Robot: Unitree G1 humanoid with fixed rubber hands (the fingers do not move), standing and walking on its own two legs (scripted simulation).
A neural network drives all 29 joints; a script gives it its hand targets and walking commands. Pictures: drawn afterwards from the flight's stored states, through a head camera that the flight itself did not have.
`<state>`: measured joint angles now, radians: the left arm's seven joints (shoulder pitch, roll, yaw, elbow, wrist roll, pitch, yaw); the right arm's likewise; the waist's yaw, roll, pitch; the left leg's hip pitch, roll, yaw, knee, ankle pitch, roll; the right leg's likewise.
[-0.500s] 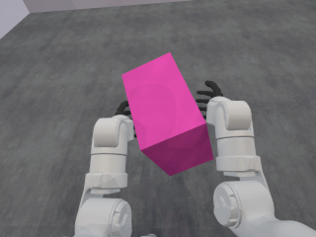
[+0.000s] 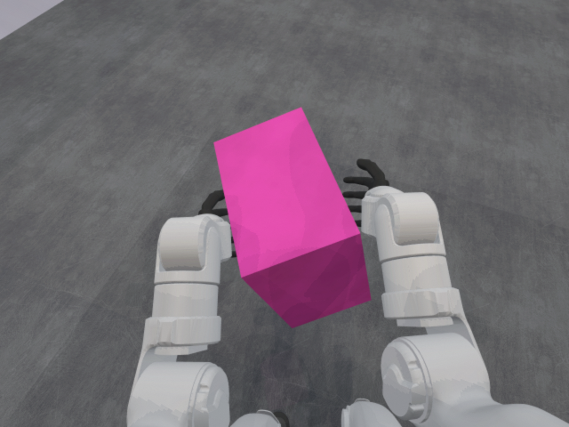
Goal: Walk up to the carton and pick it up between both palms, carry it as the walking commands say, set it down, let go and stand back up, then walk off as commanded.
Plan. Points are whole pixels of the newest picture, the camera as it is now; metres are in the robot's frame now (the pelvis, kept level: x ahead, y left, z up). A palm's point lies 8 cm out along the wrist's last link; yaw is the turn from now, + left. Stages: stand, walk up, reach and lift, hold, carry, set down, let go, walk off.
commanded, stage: carry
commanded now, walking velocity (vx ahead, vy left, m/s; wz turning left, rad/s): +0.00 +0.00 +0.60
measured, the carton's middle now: (296, 225) +0.41 +0.02 +0.00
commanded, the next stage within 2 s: none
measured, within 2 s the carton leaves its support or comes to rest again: neither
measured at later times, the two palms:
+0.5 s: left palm (182, 210) +0.34 +0.16 +0.13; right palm (357, 165) +0.42 -0.05 +0.13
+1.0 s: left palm (34, 274) +0.28 +0.34 +0.07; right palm (195, 176) +0.42 +0.17 +0.10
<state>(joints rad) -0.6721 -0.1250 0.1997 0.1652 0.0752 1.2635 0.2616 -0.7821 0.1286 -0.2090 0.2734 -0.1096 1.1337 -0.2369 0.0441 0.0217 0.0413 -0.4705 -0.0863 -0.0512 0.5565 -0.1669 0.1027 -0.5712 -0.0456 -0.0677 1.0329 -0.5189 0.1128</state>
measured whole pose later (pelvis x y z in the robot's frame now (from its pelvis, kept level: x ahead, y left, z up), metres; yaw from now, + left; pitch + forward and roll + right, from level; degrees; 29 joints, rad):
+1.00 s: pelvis +0.04 +0.04 -0.01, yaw +33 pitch +5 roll -1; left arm -0.74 -0.12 0.28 0.28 0.12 1.26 0.24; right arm -0.86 0.13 -0.22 0.44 -0.12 1.09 -0.25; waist -0.01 -0.01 -0.01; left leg -0.47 -0.08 0.04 0.63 -0.25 0.11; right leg -0.48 -0.08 -0.08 1.15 -0.65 0.12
